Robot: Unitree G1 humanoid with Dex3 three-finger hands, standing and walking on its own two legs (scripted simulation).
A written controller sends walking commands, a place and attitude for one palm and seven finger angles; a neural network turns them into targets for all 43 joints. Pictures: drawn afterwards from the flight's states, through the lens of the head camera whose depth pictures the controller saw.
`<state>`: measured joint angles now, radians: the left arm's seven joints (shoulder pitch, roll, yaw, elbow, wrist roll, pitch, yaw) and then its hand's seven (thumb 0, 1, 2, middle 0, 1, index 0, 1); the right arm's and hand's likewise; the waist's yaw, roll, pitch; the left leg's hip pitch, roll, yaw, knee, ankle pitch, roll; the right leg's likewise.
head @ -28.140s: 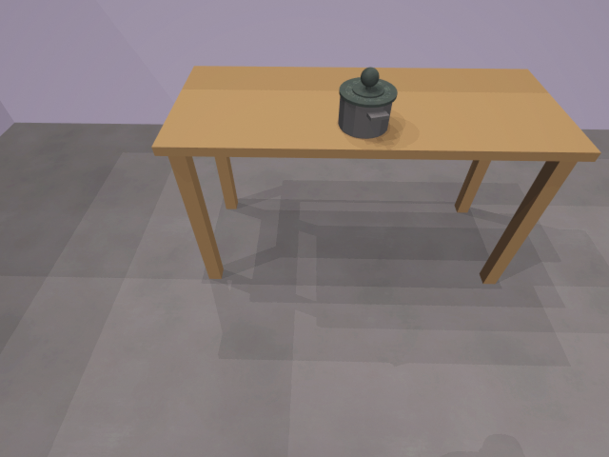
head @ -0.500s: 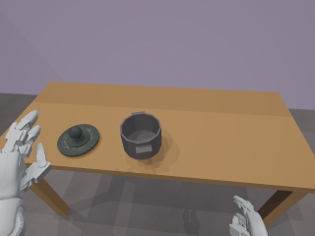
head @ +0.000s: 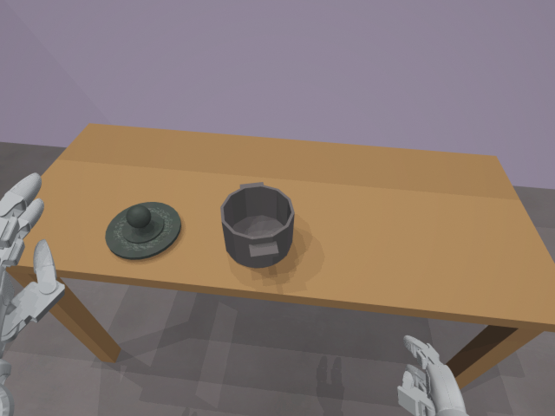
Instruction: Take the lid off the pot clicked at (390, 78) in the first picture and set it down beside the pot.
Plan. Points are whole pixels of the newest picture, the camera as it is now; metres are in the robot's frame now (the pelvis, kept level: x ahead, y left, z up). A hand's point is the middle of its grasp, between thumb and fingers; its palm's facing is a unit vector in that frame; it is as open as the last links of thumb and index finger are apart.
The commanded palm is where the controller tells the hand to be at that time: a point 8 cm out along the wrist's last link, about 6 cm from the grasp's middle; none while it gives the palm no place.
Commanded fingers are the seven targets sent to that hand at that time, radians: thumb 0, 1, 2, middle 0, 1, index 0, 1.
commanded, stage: step back with the hand held close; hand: left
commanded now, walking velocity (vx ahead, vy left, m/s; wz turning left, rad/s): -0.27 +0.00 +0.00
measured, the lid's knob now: (138, 216) +0.48 +0.35 -0.06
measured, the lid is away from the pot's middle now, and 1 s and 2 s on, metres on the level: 0.25 0.25 0.25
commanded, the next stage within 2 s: stop stepping back and stand still in 1.82 s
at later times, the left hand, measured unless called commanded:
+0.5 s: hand (30, 342) +0.14 +0.26 +0.15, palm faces +0.29 -0.83 -0.49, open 7.4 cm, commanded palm +0.08 +0.30 +0.18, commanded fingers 0.00 0.90 0.90 -0.20 -0.30 -0.20 -0.30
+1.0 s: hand (18, 373) +0.11 +0.25 +0.16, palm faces +0.30 -0.84 -0.45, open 7.4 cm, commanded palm +0.05 +0.30 +0.18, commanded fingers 0.00 0.90 0.90 -0.20 -0.30 -0.20 -0.30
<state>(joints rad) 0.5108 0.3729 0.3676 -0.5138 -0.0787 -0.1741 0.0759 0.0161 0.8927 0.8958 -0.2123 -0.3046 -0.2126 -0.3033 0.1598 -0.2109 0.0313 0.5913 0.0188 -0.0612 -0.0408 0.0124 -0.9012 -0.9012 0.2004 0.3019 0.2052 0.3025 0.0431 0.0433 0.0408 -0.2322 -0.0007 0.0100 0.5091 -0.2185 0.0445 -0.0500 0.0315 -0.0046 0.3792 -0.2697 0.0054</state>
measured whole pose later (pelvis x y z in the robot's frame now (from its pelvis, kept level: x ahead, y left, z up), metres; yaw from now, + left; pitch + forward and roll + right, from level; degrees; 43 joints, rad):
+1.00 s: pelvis -0.08 +0.02 -0.02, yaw +0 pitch +0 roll -4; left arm 0.63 0.43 0.41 -0.70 -0.06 -0.27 0.11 0.01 0.89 0.90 -0.21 -0.30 -0.22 -0.30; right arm 0.20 -0.18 0.00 0.53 0.02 -0.09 -0.04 0.01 -0.90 -0.90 0.20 0.30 0.21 0.30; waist -0.01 -0.02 0.08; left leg -0.51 0.02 0.04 0.67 -0.22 0.06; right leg -0.34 -0.01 -0.07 0.61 -0.27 0.03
